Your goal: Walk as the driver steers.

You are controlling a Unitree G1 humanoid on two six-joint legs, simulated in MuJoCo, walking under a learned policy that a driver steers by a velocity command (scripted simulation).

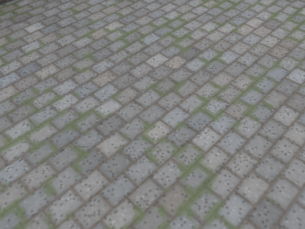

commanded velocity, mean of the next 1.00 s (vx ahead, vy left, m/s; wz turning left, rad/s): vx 0.14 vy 0.00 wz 0.00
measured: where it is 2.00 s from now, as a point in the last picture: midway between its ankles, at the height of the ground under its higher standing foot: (174, 160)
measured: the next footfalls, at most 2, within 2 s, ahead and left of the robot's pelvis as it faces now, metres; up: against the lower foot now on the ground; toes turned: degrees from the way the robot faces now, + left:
right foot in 0.04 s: +0.08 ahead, -0.14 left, +0.00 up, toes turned +0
right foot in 1.08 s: +0.18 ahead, -0.20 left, +0.00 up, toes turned -4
